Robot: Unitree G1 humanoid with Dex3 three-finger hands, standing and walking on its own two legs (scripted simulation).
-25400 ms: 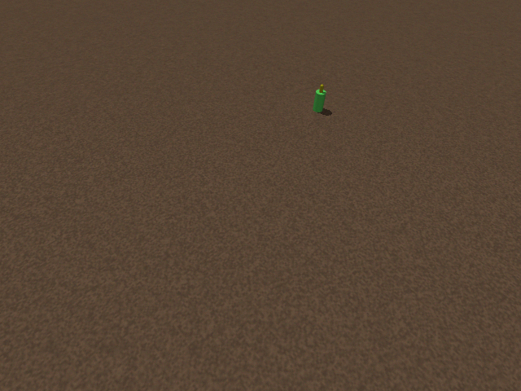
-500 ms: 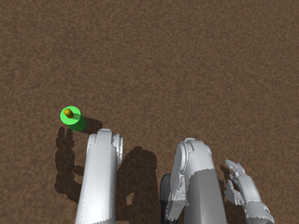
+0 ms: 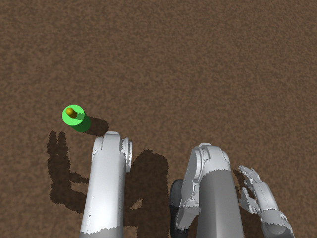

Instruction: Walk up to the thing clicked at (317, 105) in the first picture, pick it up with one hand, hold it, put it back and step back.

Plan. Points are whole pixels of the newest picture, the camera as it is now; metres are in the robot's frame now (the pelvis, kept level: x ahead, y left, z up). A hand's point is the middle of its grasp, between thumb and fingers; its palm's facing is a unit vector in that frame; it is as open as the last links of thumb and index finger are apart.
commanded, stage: go down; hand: left
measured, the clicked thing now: (76, 117) +0.38 +0.29 -0.27
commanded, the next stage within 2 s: approach in 0.22 s
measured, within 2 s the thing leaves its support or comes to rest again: neither
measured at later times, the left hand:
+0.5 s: hand out of the picture +0.27 +0.49 +0.03, palm faces +0.40 -0.92 -0.04, open 17.4 cm
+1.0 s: hand (14, 133) +0.29 +0.40 -0.18, palm faces +0.28 -0.96 +0.03, open 17.2 cm
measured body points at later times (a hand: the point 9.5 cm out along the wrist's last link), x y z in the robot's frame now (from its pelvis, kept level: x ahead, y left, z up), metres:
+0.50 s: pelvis +0.00 +0.00 +0.00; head +0.21 +0.09 +0.38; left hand +0.24 +0.54 +0.03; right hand +0.22 -0.26 -0.10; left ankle +0.08 +0.13 -0.33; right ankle +0.10 -0.12 -0.33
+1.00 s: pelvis -0.01 +0.01 -0.06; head +0.20 +0.15 +0.30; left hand +0.27 +0.45 -0.18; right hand +0.23 -0.24 -0.12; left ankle +0.08 +0.13 -0.33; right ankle +0.10 -0.12 -0.33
